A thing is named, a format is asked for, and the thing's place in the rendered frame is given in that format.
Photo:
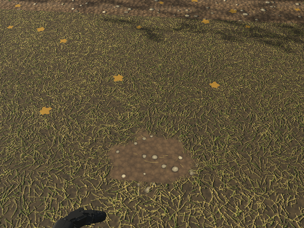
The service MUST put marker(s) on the left robot hand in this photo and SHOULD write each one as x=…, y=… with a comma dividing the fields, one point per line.
x=79, y=218

